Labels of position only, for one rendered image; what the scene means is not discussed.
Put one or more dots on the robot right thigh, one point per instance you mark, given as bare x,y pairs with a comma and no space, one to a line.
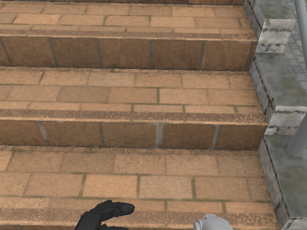
211,223

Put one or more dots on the robot right shin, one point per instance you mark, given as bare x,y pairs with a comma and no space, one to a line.
209,215

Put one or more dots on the left robot hand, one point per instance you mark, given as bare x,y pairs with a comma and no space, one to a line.
93,219

